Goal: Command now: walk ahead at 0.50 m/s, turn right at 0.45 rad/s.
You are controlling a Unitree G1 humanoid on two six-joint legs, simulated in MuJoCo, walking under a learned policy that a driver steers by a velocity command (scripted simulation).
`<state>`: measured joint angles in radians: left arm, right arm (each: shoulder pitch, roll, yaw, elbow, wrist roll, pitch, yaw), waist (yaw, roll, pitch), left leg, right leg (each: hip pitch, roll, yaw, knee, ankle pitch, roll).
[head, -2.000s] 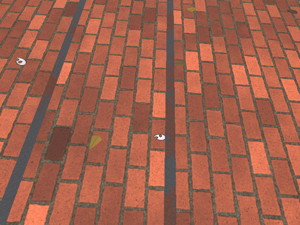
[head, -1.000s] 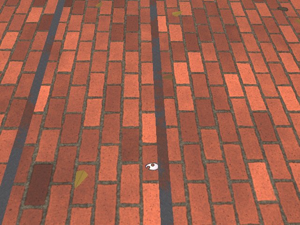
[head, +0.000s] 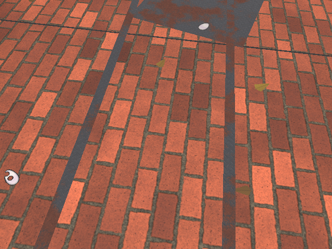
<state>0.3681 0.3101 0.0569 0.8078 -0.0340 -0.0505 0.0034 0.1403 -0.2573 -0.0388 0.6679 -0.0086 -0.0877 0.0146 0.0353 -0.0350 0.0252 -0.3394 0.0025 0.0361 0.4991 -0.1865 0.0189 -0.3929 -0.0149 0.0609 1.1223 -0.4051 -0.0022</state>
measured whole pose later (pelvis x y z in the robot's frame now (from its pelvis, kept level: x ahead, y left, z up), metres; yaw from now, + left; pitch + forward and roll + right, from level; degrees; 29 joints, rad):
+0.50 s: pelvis +0.17 -0.04 +0.00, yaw -7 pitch +1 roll +0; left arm 0.09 0.23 0.02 0.72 0.02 -0.01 -0.02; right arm 0.20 -0.29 -0.04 0.85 0.00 0.01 -0.02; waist -0.02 0.02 0.06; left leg -0.39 0.06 -0.02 0.91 -0.52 -0.08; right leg -0.39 0.03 -0.01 0.48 -0.11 -0.05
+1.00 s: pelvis +0.23 -0.01 +0.00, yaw -7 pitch -1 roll +0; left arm 0.16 0.24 0.04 0.97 0.00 0.01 0.03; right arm 0.21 -0.22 -0.02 0.97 -0.01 -0.02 -0.03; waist 0.00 0.00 0.04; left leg -0.17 0.02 0.01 0.51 -0.31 -0.01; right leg -0.26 0.00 0.02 0.50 -0.21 0.01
